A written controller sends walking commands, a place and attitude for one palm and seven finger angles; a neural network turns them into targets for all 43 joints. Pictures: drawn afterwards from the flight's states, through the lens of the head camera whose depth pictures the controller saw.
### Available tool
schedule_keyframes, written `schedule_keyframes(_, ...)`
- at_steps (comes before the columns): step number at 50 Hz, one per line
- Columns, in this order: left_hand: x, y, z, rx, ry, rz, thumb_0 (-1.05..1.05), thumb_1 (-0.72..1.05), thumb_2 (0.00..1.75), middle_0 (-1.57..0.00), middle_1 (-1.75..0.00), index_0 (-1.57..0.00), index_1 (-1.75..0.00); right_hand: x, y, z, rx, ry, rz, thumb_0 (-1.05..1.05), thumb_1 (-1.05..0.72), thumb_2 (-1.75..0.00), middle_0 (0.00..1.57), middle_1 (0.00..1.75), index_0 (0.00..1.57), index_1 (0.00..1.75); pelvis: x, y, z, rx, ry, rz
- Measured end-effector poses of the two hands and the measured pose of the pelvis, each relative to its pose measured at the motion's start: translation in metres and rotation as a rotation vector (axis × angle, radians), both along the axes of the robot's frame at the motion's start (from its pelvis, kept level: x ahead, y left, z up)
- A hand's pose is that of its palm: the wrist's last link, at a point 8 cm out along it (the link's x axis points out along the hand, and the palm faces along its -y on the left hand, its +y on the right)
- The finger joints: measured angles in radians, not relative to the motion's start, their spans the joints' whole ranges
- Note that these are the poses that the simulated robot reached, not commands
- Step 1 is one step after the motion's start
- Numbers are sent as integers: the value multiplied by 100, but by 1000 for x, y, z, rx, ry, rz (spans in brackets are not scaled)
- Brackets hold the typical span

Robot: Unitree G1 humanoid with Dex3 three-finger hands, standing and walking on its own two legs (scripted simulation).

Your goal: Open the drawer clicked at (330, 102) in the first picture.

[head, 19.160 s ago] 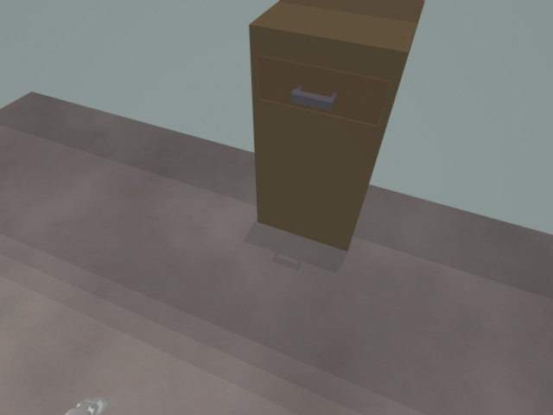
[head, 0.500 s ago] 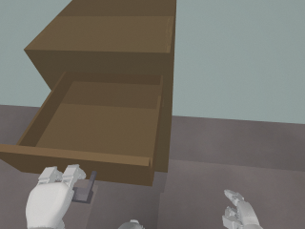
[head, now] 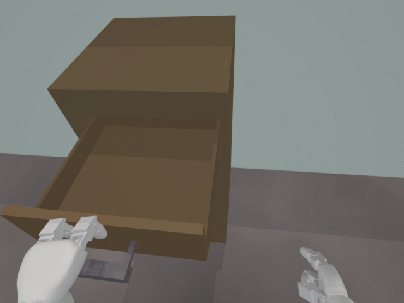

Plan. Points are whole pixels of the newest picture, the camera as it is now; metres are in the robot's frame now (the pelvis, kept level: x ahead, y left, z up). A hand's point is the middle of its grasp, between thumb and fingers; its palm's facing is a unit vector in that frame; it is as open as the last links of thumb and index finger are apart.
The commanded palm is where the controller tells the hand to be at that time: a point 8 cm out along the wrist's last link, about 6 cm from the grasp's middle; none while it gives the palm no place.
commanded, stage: lift the hand off the handle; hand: left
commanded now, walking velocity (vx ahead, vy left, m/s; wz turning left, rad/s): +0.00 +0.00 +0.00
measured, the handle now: (101, 256) +0.20 +0.23 +0.00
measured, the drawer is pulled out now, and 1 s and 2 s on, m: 0.29 0.29 0.29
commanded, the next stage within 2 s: draw the hand back to the body in 0.70 s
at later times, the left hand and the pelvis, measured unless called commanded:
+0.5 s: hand (55, 252) +0.16 +0.23 +0.13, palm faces +0.08 -0.12 -0.99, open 13.8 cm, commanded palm +0.13 +0.23 +0.19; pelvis +0.01 +0.01 +0.02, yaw +0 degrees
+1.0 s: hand (44, 244) +0.17 +0.24 +0.15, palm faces +0.08 -0.11 -0.99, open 13.8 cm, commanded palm +0.13 +0.24 +0.20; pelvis +0.00 +0.01 +0.03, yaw +0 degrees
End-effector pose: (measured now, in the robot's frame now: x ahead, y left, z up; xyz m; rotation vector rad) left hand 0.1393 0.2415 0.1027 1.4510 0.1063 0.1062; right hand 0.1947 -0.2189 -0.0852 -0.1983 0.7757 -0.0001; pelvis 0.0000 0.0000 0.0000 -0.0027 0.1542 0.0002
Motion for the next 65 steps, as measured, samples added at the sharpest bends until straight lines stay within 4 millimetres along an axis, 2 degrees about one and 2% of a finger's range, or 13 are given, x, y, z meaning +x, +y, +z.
schedule_keyframes(11, 1, -2, 40, 5, -66, -6, 0, -49, 30, -32, -120, -36, -121, 10, 15, 14, 38, -30, 27, 1, -91, -90, 20, 30, 20, 30, 5, 5, 9, -1, -32, -6)
schedule_keyframes(33, 0, -3, 101, 10, -99, -48, 0, -49, 30, -32, -120, -32, -120, 18, 30, 41, 65, -77, 60, 1, -91, -90, 20, 30, 20, 30, 5, 12, 27, -8, -115, 1)
schedule_keyframes(38, -1, 1, 96, -18, -54, -26, 0, -49, 30, -32, -120, -32, -120, 18, 32, 43, 66, -76, 68, 1, -91, -90, 20, 30, 20, 30, 3, 12, 30, -9, -126, 4)
schedule_keyframes(43, -1, -5, 91, -29, -39, -58, 0, -49, 30, -32, -120, -32, -120, 16, 33, 43, 45, -69, 82, 1, -91, -90, 20, 30, 20, 30, 1, 13, 31, -11, -129, 5)
schedule_keyframes(52, 2, 4, 102, 5, -78, -52, 0, -49, 30, -32, -120, -32, -120, 13, 32, 42, 54, -53, 67, 1, -91, -90, 20, 30, 20, 30, 1, 13, 32, -12, -133, 5)
schedule_keyframes(65, -3, 12, 101, 15, -49, -53, 0, -49, 30, -32, -120, -32, -120, 16, 30, 44, 22, -58, 67, 1, -91, -90, 20, 30, 20, 30, 0, 15, 32, -14, -135, 9)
